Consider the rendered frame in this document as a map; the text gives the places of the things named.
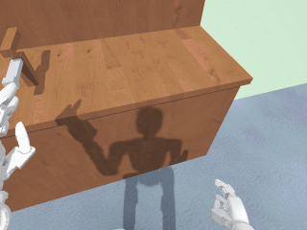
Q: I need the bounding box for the left robot forearm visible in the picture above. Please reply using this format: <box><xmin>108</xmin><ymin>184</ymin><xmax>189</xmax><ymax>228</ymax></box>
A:
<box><xmin>0</xmin><ymin>191</ymin><xmax>12</xmax><ymax>230</ymax></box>

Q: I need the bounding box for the robot left hand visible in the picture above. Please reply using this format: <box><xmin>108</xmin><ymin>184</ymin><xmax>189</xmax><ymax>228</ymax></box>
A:
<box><xmin>0</xmin><ymin>82</ymin><xmax>35</xmax><ymax>191</ymax></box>

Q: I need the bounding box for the robot right hand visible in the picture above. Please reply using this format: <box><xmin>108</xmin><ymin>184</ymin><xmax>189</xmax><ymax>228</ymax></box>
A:
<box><xmin>211</xmin><ymin>179</ymin><xmax>249</xmax><ymax>230</ymax></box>

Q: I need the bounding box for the counter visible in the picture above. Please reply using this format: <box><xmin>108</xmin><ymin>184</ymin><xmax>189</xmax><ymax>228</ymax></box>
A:
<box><xmin>0</xmin><ymin>0</ymin><xmax>253</xmax><ymax>212</ymax></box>

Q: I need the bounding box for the tap lever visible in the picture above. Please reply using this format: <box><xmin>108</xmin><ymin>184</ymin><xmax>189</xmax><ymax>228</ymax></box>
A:
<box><xmin>2</xmin><ymin>58</ymin><xmax>23</xmax><ymax>89</ymax></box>

